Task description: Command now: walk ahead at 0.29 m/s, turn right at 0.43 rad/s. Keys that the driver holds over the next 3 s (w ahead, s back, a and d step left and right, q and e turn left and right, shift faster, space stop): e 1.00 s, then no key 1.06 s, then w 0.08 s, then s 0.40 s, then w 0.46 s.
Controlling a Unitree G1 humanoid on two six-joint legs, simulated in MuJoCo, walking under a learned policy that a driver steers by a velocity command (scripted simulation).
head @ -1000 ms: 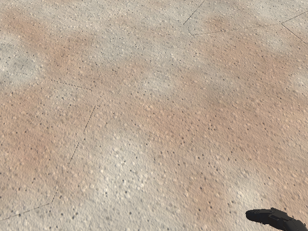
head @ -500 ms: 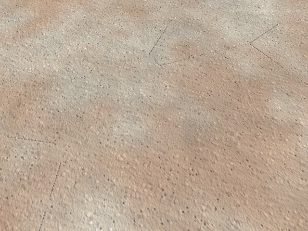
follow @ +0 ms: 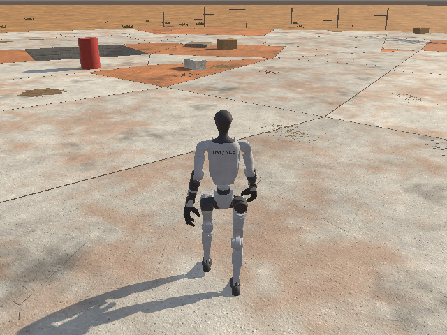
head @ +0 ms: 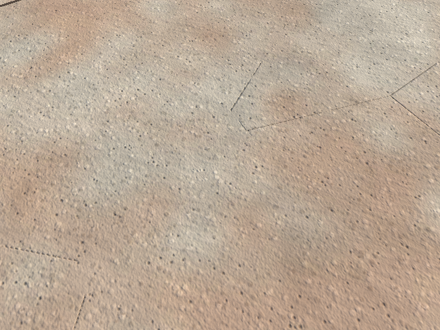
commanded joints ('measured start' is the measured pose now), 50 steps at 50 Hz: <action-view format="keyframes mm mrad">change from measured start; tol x32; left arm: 1 -32 175 41 -63 3 1 16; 50 -285 233 75 -331 -13 105 -5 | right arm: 1 95 -108 -27 -26 5 -27 -20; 50 266 -161 -56 -143 16 61 -64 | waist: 1 -80 -141 -54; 5 -115 215 -453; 23 -68 105 -128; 26 -73 -378 -70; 50 -132 -110 -122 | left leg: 1 204 -64 2 -93 -16 22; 4 812 409 -332 -79 812 159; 22 278 299 47 -302 -130 191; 27 -96 -11 74 368 -580 -46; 50 455 -60 -80 -285 -222 39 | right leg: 1 -56 -208 173 130 723 -74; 5 -471 19 18 900 -408 0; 24 -155 -78 -103 249 -33 5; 26 -69 -420 455 -77 65 -102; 50 -303 -127 466 118 188 -42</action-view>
